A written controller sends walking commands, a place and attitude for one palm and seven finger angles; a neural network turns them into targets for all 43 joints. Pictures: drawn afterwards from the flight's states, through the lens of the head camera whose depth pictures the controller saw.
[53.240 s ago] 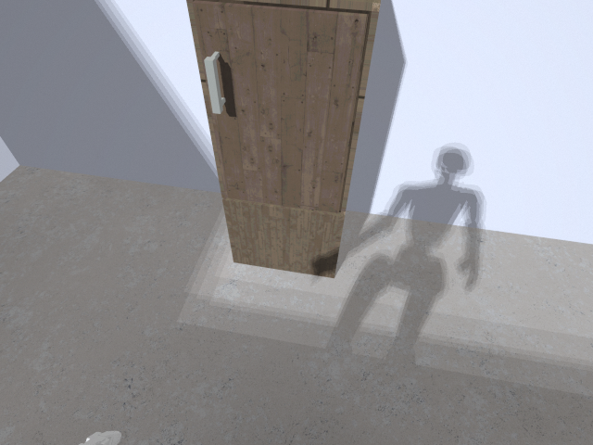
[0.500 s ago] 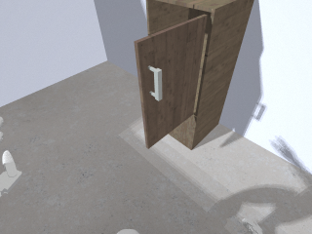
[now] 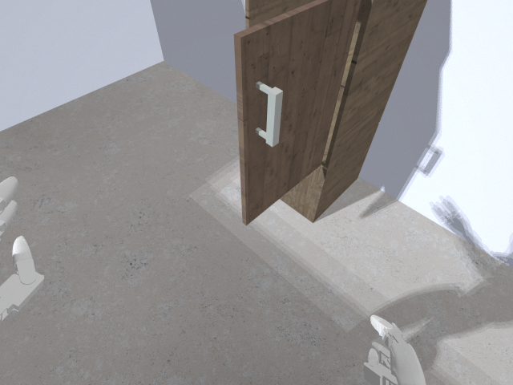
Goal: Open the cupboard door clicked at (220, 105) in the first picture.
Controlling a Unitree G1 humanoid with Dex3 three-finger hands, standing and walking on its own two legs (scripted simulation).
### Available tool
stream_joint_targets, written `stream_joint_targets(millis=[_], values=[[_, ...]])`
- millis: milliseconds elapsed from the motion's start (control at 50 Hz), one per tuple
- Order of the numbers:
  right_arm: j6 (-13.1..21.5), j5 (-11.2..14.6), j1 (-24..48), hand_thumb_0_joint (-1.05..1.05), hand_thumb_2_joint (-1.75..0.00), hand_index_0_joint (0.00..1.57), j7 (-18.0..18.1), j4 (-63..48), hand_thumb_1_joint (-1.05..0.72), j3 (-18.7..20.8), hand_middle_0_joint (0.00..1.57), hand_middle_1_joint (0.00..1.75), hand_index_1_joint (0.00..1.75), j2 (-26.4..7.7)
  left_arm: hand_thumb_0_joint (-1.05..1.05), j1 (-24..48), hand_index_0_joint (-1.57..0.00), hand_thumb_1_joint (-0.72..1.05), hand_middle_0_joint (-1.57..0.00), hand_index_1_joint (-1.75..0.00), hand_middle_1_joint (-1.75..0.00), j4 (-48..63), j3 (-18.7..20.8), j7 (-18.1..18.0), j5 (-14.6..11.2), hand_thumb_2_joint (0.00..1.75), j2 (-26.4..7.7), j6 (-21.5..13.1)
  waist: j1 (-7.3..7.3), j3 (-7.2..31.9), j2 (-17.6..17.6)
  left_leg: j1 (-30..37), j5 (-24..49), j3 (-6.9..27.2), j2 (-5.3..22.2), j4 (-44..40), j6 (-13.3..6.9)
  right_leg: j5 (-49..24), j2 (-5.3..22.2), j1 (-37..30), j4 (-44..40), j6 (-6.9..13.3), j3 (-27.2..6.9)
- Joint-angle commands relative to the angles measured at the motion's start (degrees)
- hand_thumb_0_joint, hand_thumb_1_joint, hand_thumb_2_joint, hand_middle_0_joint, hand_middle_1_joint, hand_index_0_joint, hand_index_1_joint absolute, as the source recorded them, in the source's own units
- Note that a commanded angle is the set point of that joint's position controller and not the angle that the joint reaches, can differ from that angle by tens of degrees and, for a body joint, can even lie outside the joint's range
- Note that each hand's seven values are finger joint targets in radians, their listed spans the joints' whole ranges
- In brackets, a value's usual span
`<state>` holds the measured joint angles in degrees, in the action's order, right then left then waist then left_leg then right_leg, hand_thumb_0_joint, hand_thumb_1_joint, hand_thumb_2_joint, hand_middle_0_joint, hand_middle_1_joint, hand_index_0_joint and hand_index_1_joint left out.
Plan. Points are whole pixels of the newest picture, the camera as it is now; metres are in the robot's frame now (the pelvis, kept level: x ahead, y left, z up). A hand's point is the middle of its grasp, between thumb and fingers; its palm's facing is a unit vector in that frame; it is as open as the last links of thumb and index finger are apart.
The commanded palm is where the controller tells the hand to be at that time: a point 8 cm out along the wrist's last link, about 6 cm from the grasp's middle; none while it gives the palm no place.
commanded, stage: stop stepping back and stand still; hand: left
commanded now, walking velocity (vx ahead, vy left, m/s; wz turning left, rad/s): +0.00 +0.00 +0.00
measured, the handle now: (266, 114) +0.63 +0.02 +0.06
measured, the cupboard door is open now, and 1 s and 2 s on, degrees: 88 88 88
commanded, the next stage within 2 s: let the arm hang, fingers relaxed in 0.64 s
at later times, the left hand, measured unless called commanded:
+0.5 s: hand (0, 317) +0.16 +0.27 +0.15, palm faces +0.43 -0.79 -0.44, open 7.4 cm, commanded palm +0.10 +0.31 +0.18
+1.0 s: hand out of the picture +0.05 +0.19 -0.15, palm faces -0.02 -0.97 -0.24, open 7.4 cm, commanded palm none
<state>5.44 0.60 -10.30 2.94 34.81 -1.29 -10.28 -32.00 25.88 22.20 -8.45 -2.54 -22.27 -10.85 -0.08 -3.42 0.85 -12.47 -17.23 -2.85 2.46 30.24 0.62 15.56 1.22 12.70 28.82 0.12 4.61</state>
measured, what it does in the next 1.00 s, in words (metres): stands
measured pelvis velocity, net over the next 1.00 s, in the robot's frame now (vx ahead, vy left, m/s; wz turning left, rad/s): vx -0.05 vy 0.00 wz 0.03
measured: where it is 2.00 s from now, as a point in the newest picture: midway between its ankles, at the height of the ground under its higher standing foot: outside the picture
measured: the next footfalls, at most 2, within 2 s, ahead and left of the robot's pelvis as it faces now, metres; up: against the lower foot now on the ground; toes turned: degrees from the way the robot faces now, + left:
none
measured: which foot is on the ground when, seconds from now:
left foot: down 0.00-1.00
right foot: down 0.00-1.00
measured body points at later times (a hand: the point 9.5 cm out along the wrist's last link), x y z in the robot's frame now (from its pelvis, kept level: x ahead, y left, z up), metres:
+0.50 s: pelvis -0.03 +0.01 +0.01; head -0.02 +0.01 +0.45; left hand +0.13 +0.31 +0.17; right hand +0.13 -0.22 -0.08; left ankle -0.01 +0.12 -0.74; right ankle +0.00 -0.12 -0.74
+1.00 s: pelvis -0.05 +0.00 -0.01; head -0.01 -0.01 +0.44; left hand +0.05 +0.24 -0.13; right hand +0.06 -0.26 -0.14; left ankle -0.01 +0.12 -0.74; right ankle +0.00 -0.12 -0.74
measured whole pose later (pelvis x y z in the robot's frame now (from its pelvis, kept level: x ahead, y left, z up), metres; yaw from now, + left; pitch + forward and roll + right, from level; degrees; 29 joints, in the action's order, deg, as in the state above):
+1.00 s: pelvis -0.05 +0.00 -0.01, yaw +2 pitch +0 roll +1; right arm -0.3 -1.5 -10.0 -0.5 49.7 -0.2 -16.0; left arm -14.3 -41.0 -0.3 0.1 1.8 -12.2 3.3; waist -1.5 -3.9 0.4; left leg -19.1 -14.4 -1.7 0.3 33.6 -0.1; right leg 15.0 3.7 19.8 35.0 0.5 5.5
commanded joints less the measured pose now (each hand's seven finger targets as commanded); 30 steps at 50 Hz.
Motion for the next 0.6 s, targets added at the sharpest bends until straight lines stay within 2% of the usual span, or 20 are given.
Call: stream_joint_targets(millis=[0, 40, 120, 140, 180, 260, 320, 340, 360, 420, 440, 460, 480, 540, 580], values=[[2.64, -0.05, 3.43, 0.0, -0.9, 0.2, 1.05, -9.52, -0.9, 3.19, 0.2, 0.3, 0.3, -7.65, 0.0, 0.93, -0.2, 0.9, -0.2, -0.3, -0.3, 17.56, 10.24, -1.6, -0.39, 0.9, -12.68, -4.14, 0.32, 10.86, 4.83, -1.17, 24.01, 2.96, 2.94, -6.62, -1.04, -20.96, 1.26, -9.97, -0.75, -0.56, -2.52], [2.85, -0.16, 3.6, 0.0, -0.9, 0.2, 1.2, -9.59, -0.9, 3.16, 0.2, 0.3, 0.3, -7.66, 0.0, 0.81, -0.2, 0.9, -0.2, -0.3, -0.3, 18.31, 11.42, -1.8, -0.38, 0.9, -13.8, -4.15, 0.59, 10.17, 6.27, -1.83, 21.67, 3.02, 2.81, -7.89, -0.94, -18.25, 0.85, -9.92, -1.59, -0.62, -2.12], [2.84, -0.01, 2.59, 0.0, -0.9, 0.2, 1.08, -9.04, -0.9, 3.3, 0.2, 0.3, 0.3, -7.78, 0.0, -0.24, -0.2, 0.9, -0.2, -0.3, -0.3, 14.58, 9.43, -1.83, -0.51, 0.9, -10.44, -3.95, 0.26, 9.0, 6.64, -3.73, 16.05, 2.74, 2.64, -8.87, -0.76, -15.26, 0.65, -10.15, -3.5, -0.78, -2.6], [3.06, -0.1, 2.49, 0.0, -0.9, 0.2, 1.14, -8.8, -0.9, 3.4, 0.2, 0.3, 0.3, -7.94, 0.0, -0.86, -0.2, 0.9, -0.2, -0.3, -0.3, 13.72, 9.91, -1.79, -0.52, 0.9, -10.71, -3.92, 0.34, 8.9, 6.23, -3.8, 15.39, 3.08, 2.51, -9.41, -0.53, -14.85, 0.63, -10.02, -3.99, -0.73, -2.41], [2.86, 0.02, 2.23, 0.0, -0.9, 0.2, 1.08, -8.62, -0.9, 3.42, 0.2, 0.3, 0.3, -8.15, 0.0, -0.65, -0.2, 0.9, -0.2, -0.3, -0.3, 12.0, 8.27, -1.6, -0.44, 0.9, -9.13, -3.66, 0.12, 8.17, 5.25, -4.8, 13.36, 3.32, 2.75, -10.18, -0.58, -13.43, 0.44, -9.89, -4.24, -1.02, -2.27], [2.92, 0.03, 2.84, 0.0, -0.9, 0.2, 1.31, -8.46, -0.9, 3.44, 0.2, 0.3, 0.3, -8.38, 0.0, 0.91, -0.2, 0.9, -0.2, -0.3, -0.3, 10.39, 6.96, -1.33, -0.19, 0.9, -8.55, -3.24, 0.16, 6.2, 2.89, -6.56, 8.21, 3.94, 2.51, -11.61, -0.78, -10.23, 0.52, -9.11, -5.85, -1.26, -2.49], [2.85, 0.05, 3.05, 0.0, -0.9, 0.2, 1.42, -8.53, -0.9, 3.56, 0.2, 0.3, 0.3, -8.55, 0.0, 2.51, -0.2, 0.9, -0.2, -0.3, -0.3, 10.75, 6.56, -1.41, 0.04, 0.9, -8.79, -3.05, 0.27, 5.99, 2.51, -6.66, 3.2, 3.55, 1.98, -12.07, -0.99, -6.95, 0.67, -7.88, -7.28, -1.24, -3.28], [3.02, -0.07, 3.46, 0.0, -0.9, 0.2, 1.58, -8.42, -0.9, 3.68, 0.2, 0.3, 0.3, -8.7, 0.0, 3.59, -0.2, 0.9, -0.2, -0.3, -0.3, 12.07, 7.6, -1.54, 0.26, 0.9, -10.24, -3.12, 0.36, 5.91, 3.16, -6.7, 2.11, 3.47, 1.58, -12.04, -0.86, -6.01, 0.78, -7.63, -7.91, -1.1, -3.52], [3.06, -0.16, 3.5, 0.0, -0.9, 0.2, 1.62, -8.54, -0.9, 3.43, 0.2, 0.3, 0.3, -8.39, 0.0, 4.21, -0.2, 0.9, -0.2, -0.3, -0.3, 12.36, 6.71, -1.56, 0.35, 0.9, -9.49, -3.17, 0.29, 5.22, 2.88, -7.39, 1.09, 3.93, 1.58, -12.33, -0.99, -4.98, 0.94, -7.59, -8.19, -1.14, -3.53], [3.2, -0.21, 3.24, 0.0, -0.9, 0.2, 1.58, -8.64, -0.9, 3.5, 0.2, 0.3, 0.3, -8.55, 0.0, 5.2, -0.2, 0.9, -0.2, -0.3, -0.3, 13.39, 6.8, -1.84, 0.58, 0.9, -9.79, -3.12, 0.42, 5.4, 4.37, -7.25, -1.13, 3.62, 1.14, -12.5, -0.96, -2.52, 0.73, -7.17, -9.09, -1.02, -3.79], [3.45, -0.33, 3.55, 0.0, -0.9, 0.2, 1.75, -8.57, -0.9, 3.65, 0.2, 0.3, 0.3, -8.61, 0.0, 5.3, -0.2, 0.9, -0.2, -0.3, -0.3, 14.29, 8.11, -2.0, 0.75, 0.9, -11.27, -3.27, 0.56, 5.39, 4.82, -7.26, -1.68, 3.79, 1.01, -12.8, -0.86, -1.9, 0.67, -7.03, -9.44, -0.97, -3.75], [3.45, -0.31, 3.35, 0.0, -0.9, 0.2, 1.71, -8.72, -0.9, 3.4, 0.2, 0.3, 0.3, -8.3, 0.0, 4.95, -0.2, 0.9, -0.2, -0.3, -0.3, 14.1, 7.08, -1.98, 0.71, 0.9, -10.01, -3.29, 0.46, 5.05, 5.06, -7.8, -2.03, 4.22, 1.19, -13.22, -0.94, -1.54, 0.63, -7.39, -9.13, -0.97, -3.46], [3.41, -0.31, 3.1, 0.0, -0.9, 0.2, 1.74, -8.69, -0.9, 3.41, 0.2, 0.3, 0.3, -8.28, 0.0, 4.21, -0.2, 0.9, -0.2, -0.3, -0.3, 13.37, 7.5, -2.08, 0.73, 0.9, -10.17, -3.24, 0.56, 5.46, 5.22, -7.75, -1.78, 3.81, 1.13, -13.08, -0.98, -2.02, 0.48, -7.77, -9.06, -0.99, -3.48], [3.5, -0.33, 2.93, 0.0, -0.9, 0.2, 1.67, -8.46, -0.9, 3.66, 0.2, 0.3, 0.3, -8.41, 0.0, 2.42, -0.2, 0.9, -0.2, -0.3, -0.3, 12.11, 8.26, -2.09, 0.56, 0.9, -10.51, -3.03, 0.65, 6.17, 4.28, -6.93, -0.14, 3.38, 0.68, -12.22, -0.59, -3.0, 0.71, -7.67, -9.94, -0.88, -3.62], [3.25, -0.16, 2.69, 0.0, -0.9, 0.2, 1.48, -8.35, -0.9, 3.52, 0.2, 0.3, 0.3, -8.33, 0.0, 2.03, -0.2, 0.9, -0.2, -0.3, -0.3, 11.0, 7.11, -1.92, 0.35, 0.9, -9.13, -2.87, 0.45, 6.05, 2.91, -7.17, 0.44, 3.63, 0.74, -11.92, -0.57, -2.71, 0.77, -7.56, -10.12, -0.95, -3.75]])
